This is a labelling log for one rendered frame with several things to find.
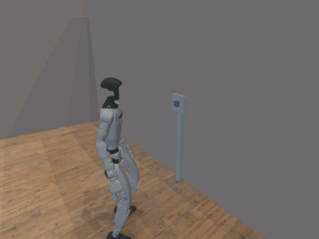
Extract panel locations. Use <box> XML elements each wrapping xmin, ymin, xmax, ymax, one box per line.
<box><xmin>171</xmin><ymin>94</ymin><xmax>186</xmax><ymax>181</ymax></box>

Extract robot right upper arm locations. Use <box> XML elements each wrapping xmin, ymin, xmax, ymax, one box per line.
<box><xmin>96</xmin><ymin>110</ymin><xmax>114</xmax><ymax>149</ymax></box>

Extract right robot hand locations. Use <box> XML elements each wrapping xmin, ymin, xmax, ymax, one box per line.
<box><xmin>109</xmin><ymin>178</ymin><xmax>128</xmax><ymax>203</ymax></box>

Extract button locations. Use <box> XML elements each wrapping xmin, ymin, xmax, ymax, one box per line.
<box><xmin>173</xmin><ymin>101</ymin><xmax>179</xmax><ymax>108</ymax></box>

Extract robot head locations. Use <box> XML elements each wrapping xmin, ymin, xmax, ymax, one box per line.
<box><xmin>101</xmin><ymin>77</ymin><xmax>122</xmax><ymax>110</ymax></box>

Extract robot right forearm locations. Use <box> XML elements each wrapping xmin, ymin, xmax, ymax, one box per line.
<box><xmin>97</xmin><ymin>142</ymin><xmax>118</xmax><ymax>181</ymax></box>

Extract left robot hand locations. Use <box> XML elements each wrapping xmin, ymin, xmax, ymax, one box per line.
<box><xmin>120</xmin><ymin>143</ymin><xmax>134</xmax><ymax>158</ymax></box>

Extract humanoid robot torso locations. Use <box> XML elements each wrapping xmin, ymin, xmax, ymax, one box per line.
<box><xmin>99</xmin><ymin>105</ymin><xmax>123</xmax><ymax>164</ymax></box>

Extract robot left forearm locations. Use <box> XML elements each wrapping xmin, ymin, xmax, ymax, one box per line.
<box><xmin>119</xmin><ymin>135</ymin><xmax>126</xmax><ymax>146</ymax></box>

